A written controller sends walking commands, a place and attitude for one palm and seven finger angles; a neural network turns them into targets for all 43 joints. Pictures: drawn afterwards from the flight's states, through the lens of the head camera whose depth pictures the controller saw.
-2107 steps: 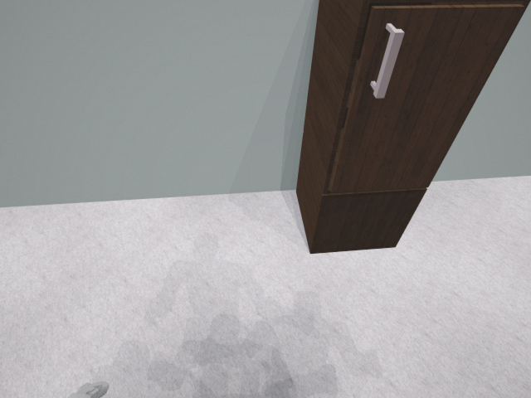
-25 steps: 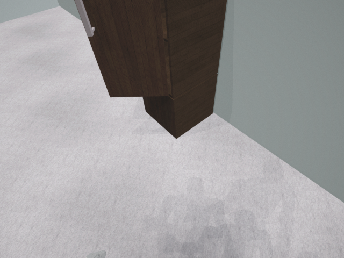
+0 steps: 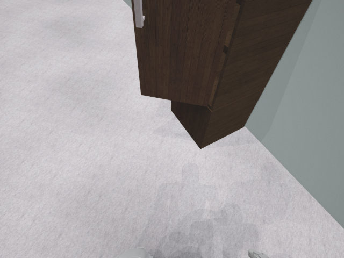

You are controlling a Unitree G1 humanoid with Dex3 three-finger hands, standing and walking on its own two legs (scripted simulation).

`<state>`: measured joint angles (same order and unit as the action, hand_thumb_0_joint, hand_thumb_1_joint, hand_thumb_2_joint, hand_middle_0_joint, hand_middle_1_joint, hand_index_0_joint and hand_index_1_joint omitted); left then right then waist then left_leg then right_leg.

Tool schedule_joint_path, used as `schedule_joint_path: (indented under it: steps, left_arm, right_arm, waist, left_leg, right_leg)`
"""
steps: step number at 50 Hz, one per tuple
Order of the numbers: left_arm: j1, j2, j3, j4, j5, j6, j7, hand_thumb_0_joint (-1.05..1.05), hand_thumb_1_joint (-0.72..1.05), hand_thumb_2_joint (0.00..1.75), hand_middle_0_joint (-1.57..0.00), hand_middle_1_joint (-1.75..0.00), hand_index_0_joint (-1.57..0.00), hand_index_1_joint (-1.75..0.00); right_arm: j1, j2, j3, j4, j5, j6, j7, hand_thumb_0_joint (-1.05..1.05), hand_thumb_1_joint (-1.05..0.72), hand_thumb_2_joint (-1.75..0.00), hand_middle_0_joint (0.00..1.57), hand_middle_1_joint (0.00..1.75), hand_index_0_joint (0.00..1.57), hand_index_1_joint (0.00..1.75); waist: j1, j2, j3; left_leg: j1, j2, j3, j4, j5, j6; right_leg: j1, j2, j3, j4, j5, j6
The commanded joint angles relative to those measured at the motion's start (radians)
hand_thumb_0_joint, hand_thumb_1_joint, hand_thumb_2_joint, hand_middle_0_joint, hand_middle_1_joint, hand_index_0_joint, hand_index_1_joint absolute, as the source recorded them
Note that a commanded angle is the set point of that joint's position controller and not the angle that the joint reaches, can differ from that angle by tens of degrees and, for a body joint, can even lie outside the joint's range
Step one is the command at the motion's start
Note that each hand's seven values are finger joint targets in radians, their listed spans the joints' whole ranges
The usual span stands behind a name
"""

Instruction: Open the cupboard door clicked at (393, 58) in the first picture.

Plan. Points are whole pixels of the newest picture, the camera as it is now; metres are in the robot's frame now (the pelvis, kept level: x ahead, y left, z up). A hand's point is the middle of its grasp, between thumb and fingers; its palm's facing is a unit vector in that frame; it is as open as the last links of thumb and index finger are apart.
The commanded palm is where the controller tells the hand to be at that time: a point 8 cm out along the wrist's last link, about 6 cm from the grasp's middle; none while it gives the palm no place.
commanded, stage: take the last steps up to it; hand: left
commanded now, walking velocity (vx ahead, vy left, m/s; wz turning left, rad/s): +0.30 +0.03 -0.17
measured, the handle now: (139, 0) +0.85 +0.21 +0.15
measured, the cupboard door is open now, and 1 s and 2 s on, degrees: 48 48 48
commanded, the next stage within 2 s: come to a stop and stand still in 0.48 s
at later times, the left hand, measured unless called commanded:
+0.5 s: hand (131, 185) +0.32 +0.16 -0.15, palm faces -0.12 -0.98 -0.18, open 7.3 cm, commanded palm none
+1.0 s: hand (110, 191) +0.30 +0.22 -0.17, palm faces -0.05 -0.98 -0.18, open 7.3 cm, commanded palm none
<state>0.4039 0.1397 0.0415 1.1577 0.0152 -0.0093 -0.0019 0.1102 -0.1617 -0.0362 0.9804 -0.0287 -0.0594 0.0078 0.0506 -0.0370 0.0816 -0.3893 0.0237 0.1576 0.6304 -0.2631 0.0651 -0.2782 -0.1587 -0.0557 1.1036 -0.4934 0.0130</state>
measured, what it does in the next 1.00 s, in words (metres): walks ahead: right foot, then left foot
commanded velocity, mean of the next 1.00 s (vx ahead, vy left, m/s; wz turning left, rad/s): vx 0.03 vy -0.01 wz -0.04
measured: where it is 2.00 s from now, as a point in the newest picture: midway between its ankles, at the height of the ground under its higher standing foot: (170, 256)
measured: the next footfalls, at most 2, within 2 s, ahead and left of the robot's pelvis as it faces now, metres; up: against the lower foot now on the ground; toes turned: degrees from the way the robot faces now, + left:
right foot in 0.46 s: +0.25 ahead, -0.11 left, +0.00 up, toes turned -11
left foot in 0.78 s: +0.36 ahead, +0.13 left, +0.00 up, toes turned -1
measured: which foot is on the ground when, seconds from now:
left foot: down 0.00-0.48, up 0.50-0.76, down 0.78-1.00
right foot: up 0.00-0.44, down 0.46-0.82, up 0.84-1.00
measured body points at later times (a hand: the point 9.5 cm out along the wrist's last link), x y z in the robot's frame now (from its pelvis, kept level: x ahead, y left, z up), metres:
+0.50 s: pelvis +0.18 +0.00 +0.00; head +0.21 -0.01 +0.45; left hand +0.32 +0.21 -0.14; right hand +0.05 -0.18 -0.15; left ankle +0.05 +0.09 -0.70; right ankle +0.21 -0.10 -0.73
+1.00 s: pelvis +0.26 +0.04 +0.01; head +0.30 +0.05 +0.46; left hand +0.30 +0.27 -0.15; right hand +0.33 -0.20 -0.13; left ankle +0.32 +0.13 -0.72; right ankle +0.17 -0.09 -0.66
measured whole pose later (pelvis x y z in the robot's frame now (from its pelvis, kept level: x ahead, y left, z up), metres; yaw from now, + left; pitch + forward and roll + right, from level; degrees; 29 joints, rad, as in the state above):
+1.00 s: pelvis +0.26 +0.04 +0.01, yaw -6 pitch +1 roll -1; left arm 0.22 0.18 0.05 1.04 0.01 0.06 0.02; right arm 0.11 -0.15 -0.03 1.00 -0.02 0.01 -0.05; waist 0.01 -0.01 0.08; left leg -0.35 0.04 0.09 0.52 -0.19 0.05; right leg -0.36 -0.01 -0.02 0.97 -0.55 0.02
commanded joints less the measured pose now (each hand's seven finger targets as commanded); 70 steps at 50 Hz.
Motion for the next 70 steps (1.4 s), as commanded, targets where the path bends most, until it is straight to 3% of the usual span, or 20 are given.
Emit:
schedule_joint_path:
  steps: [1, 7, 18, 21, 22, 23, 24, 25, 31, 36, 39, 42, 47, 52, 58, 59, 60, 61, 65, 70]
  left_arm:
    - [-0.083, 0.052, 0.025, -0.107, 0.006, -0.03, 0.002, 0.0, 0.9, 0.9, -0.2, -0.3, -0.2, -0.3]
    - [-0.082, 0.031, 0.032, -0.128, 0.013, 0.003, -0.005, 0.0, 0.9, 0.9, -0.2, -0.3, -0.2, -0.3]
    - [-0.331, 0.049, 0.01, -0.24, 0.008, -0.014, -0.011, 0.0, 0.9, 0.9, -0.2, -0.3, -0.2, -0.3]
    - [-0.189, 0.073, 0.015, -0.2, 0.008, -0.024, -0.007, 0.0, 0.9, 0.9, -0.2, -0.3, -0.2, -0.3]
    - [-0.075, 0.105, 0.027, -0.163, 0.009, -0.034, -0.003, 0.0, 0.9, 0.9, -0.2, -0.3, -0.2, -0.3]
    - [0.065, 0.187, 0.051, -0.123, 0.014, -0.046, 0.008, 0.0, 0.9, 0.9, -0.2, -0.3, -0.2, -0.3]
    - [0.123, 0.256, 0.063, -0.106, -0.002, -0.046, 0.013, 0.0, 0.9, 0.9, -0.2, -0.3, -0.2, -0.3]
    - [0.068, 0.239, 0.058, -0.117, -0.01, -0.045, 0.022, 0.0, 0.9, 0.9, -0.2, -0.3, -0.2, -0.3]
    - [-0.162, 0.07, 0.018, -0.164, 0.004, -0.058, 0.03, 0.0, 0.9, 0.9, -0.2, -0.3, -0.2, -0.3]
    - [-0.17, 0.134, 0.017, -0.137, -0.004, -0.033, 0.037, 0.0, 0.9, 0.9, -0.2, -0.3, -0.2, -0.3]
    - [-0.107, 0.092, 0.008, -0.136, -0.011, -0.003, 0.046, 0.0, 0.9, 0.9, -0.2, -0.3, -0.2, -0.3]
    - [-0.084, 0.08, 0.004, -0.126, -0.007, 0.034, 0.043, 0.0, 0.9, 0.9, -0.2, -0.3, -0.2, -0.3]
    - [-0.113, 0.116, 0.028, -0.159, -0.003, 0.055, 0.034, 0.0, 0.9, 0.9, -0.2, -0.3, -0.2, -0.3]
    - [-0.141, 0.102, 0.036, -0.199, -0.001, 0.064, 0.025, 0.0, 0.9, 0.9, -0.2, -0.3, -0.2, -0.3]
    - [-0.038, 0.087, 0.028, -0.167, 0.003, 0.041, 0.015, 0.0, 0.9, 0.9, -0.2, -0.3, -0.2, -0.3]
    - [-0.005, 0.119, 0.031, -0.154, 0.008, 0.036, 0.02, 0.0, 0.9, 0.9, -0.2, -0.3, -0.2, -0.3]
    - [-0.028, 0.185, 0.035, -0.158, 0.018, 0.025, 0.028, 0.0, 0.9, 0.9, -0.2, -0.3, -0.2, -0.3]
    - [-0.105, 0.22, 0.028, -0.186, 0.012, 0.02, 0.031, 0.0, 0.9, 0.9, -0.2, -0.3, -0.2, -0.3]
    - [-0.203, 0.169, 0.01, -0.186, 0.004, -0.008, 0.03, 0.0, 0.9, 0.9, -0.2, -0.3, -0.2, -0.3]
    - [-0.122, 0.189, 0.019, -0.137, 0.004, -0.021, 0.03, 0.0, 0.9, 0.9, -0.2, -0.3, -0.2, -0.3]
  right_arm:
    - [0.228, -0.127, -0.026, 0.025, 0.002, -0.013, -0.035, 0.0, -0.9, -0.9, 0.2, 0.3, 0.2, 0.3]
    - [0.242, -0.083, -0.019, 0.041, 0.003, -0.029, -0.036, 0.0, -0.9, -0.9, 0.2, 0.3, 0.2, 0.3]
    - [0.38, -0.107, -0.009, 0.122, -0.011, -0.015, -0.037, 0.0, -0.9, -0.9, 0.2, 0.3, 0.2, 0.3]
    - [0.369, -0.118, -0.005, 0.137, -0.002, -0.007, -0.038, 0.0, -0.9, -0.9, 0.2, 0.3, 0.2, 0.3]
    - [0.341, -0.116, -0.004, 0.131, 0.009, -0.008, -0.036, 0.0, -0.9, -0.9, 0.2, 0.3, 0.2, 0.3]
    - [0.332, -0.089, -0.007, 0.109, 0.022, -0.01, -0.029, 0.0, -0.9, -0.9, 0.2, 0.3, 0.2, 0.3]
    - [0.343, -0.07, -0.007, 0.088, 0.026, -0.006, -0.029, 0.0, -0.9, -0.9, 0.2, 0.3, 0.2, 0.3]
    - [0.273, -0.085, -0.011, 0.077, 0.025, 0.005, -0.03, 0.0, -0.9, -0.9, 0.2, 0.3, 0.2, 0.3]
    - [0.309, 0.038, 0.003, 0.11, 0.016, 0.049, -0.021, 0.0, -0.9, -0.9, 0.2, 0.3, 0.2, 0.3]
    - [0.274, 0.008, 0.003, 0.107, 0.02, 0.06, -0.024, 0.0, -0.9, -0.9, 0.2, 0.3, 0.2, 0.3]
    - [0.26, -0.123, -0.019, 0.085, 0.014, 0.045, -0.038, 0.0, -0.9, -0.9, 0.2, 0.3, 0.2, 0.3]
    - [0.175, -0.162, -0.029, 0.057, 0.011, 0.06, -0.056, 0.0, -0.9, -0.9, 0.2, 0.3, 0.2, 0.3]
    - [0.158, -0.204, -0.047, 0.016, 0.003, 0.073, -0.077, 0.0, -0.9, -0.9, 0.2, 0.3, 0.2, 0.3]
    - [0.121, -0.209, -0.059, -0.004, 0.002, 0.074, -0.074, 0.0, -0.9, -0.9, 0.2, 0.3, 0.2, 0.3]
    - [0.072, -0.194, -0.062, -0.008, 0.001, 0.084, -0.046, 0.0, -0.9, -0.9, 0.2, 0.3, 0.2, 0.3]
    - [0.083, -0.15, -0.058, -0.009, 0.01, 0.088, -0.038, 0.0, -0.9, -0.9, 0.2, 0.3, 0.2, 0.3]
    - [0.072, -0.077, -0.043, -0.023, 0.019, 0.095, -0.031, 0.0, -0.9, -0.9, 0.2, 0.3, 0.2, 0.3]
    - [0.02, -0.085, -0.034, -0.045, 0.013, 0.101, -0.017, 0.0, -0.9, -0.9, 0.2, 0.3, 0.2, 0.3]
    - [0.102, -0.092, -0.029, 0.024, 0.002, 0.092, -0.006, 0.0, -0.9, -0.9, 0.2, 0.3, 0.2, 0.3]
    - [0.137, -0.079, -0.017, 0.052, 0.013, 0.073, -0.014, 0.0, -0.9, -0.9, 0.2, 0.3, 0.2, 0.3]
  waist:
    - [-0.074, 0.118, -0.058]
    - [-0.024, 0.113, -0.034]
    - [-0.079, 0.068, 0.011]
    - [-0.014, 0.082, -0.06]
    - [0.038, 0.058, -0.12]
    - [0.084, -0.095, -0.204]
    - [0.071, -0.202, -0.23]
    - [0.069, -0.098, -0.164]
    - [-0.085, -0.078, -0.065]
    - [-0.083, -0.078, -0.109]
    - [-0.058, 0.134, -0.149]
    - [-0.053, 0.266, -0.057]
    - [-0.076, 0.186, -0.153]
    - [-0.076, 0.171, -0.2]
    - [-0.027, 0.171, -0.17]
    - [-0.019, 0.056, -0.151]
    - [-0.026, -0.193, -0.095]
    - [-0.017, -0.239, -0.008]
    - [-0.062, -0.176, 0.042]
    - [-0.035, -0.099, 0.007]
  left_leg:
    - [0.274, 0.295, -0.245, -0.372, 0.352, 0.064]
    - [0.268, 0.256, -0.132, -0.459, 0.36, 0.075]
    - [0.401, 0.264, -0.083, -0.353, 0.626, 0.077]
    - [0.364, 0.218, -0.041, -0.169, 0.769, 0.035]
    - [0.255, 0.178, -0.018, -0.028, 0.702, 0.004]
    - [0.021, 0.079, 0.035, 0.2, 0.408, -0.04]
    - [-0.155, -0.038, 0.019, 0.517, -0.335, -0.081]
    - [-0.2, 0.011, -0.128, 0.593, -0.34, -0.067]
    - [0.023, 0.061, -0.109, 0.249, -0.103, -0.108]
    - [0.177, 0.002, -0.084, -0.09, 0.12, -0.118]
    - [0.261, 0.213, -0.263, -0.169, 0.681, -0.016]
    - [0.15, 0.285, -0.338, -0.277, 0.627, 0.079]
    - [0.262, 0.341, -0.333, -0.231, 0.771, 0.155]
    - [0.286, 0.326, -0.299, -0.254, 0.578, 0.132]
    - [0.085, 0.218, -0.249, -0.268, 0.022, 0.031]
    - [-0.007, 0.133, -0.194, -0.212, -0.118, -0.024]
    - [-0.097, 0.02, -0.11, -0.082, -0.208, -0.091]
    - [-0.073, 0.01, -0.129, 0.036, -0.231, -0.097]
    - [-0.018, 0.017, -0.147, 0.115, -0.076, -0.087]
    - [0.04, -0.002, -0.111, -0.061, -0.077, -0.106]
  right_leg:
    - [-0.327, -0.005, 0.065, 0.221, 0.168, -0.027]
    - [-0.351, 0.018, 0.059, 0.062, 0.294, -0.004]
    - [-0.245, 0.078, -0.04, -0.409, 0.267, -0.05]
    - [0.011, 0.145, -0.086, -0.535, 0.296, -0.077]
    - [0.22, 0.125, -0.048, -0.586, 0.394, -0.097]
    - [0.467, -0.072, 0.207, -0.595, 0.575, -0.179]
    - [0.552, -0.309, 0.503, -0.718, 0.779, -0.32]
    - [0.439, -0.301, 0.461, -0.765, 0.726, -0.331]
    - [0.041, -0.099, 0.048, -0.828, 0.78, -0.173]
    - [0.06, -0.046, 0.018, -0.693, 0.776, -0.121]
    - [0.002, 0.053, -0.027, -0.573, 0.354, -0.017]
    - [-0.001, 0.103, -0.033, -0.42, 0.033, 0.003]
    - [-0.145, 0.124, 0.074, -0.059, -0.086, -0.002]
    - [-0.164, 0.128, 0.074, -0.083, -0.028, 0.017]
    - [0.153, 0.145, -0.021, -0.627, 0.188, -0.009]
    - [0.227, 0.097, 0.043, -0.766, 0.19, -0.024]
    - [0.164, -0.089, 0.297, -0.905, -0.027, -0.092]
    - [-0.025, -0.202, 0.397, -1.009, -0.199, -0.153]
    - [-0.008, -0.099, 0.231, -0.916, 0.167, -0.138]
    - [0.143, -0.116, 0.181, -0.793, 0.554, -0.141]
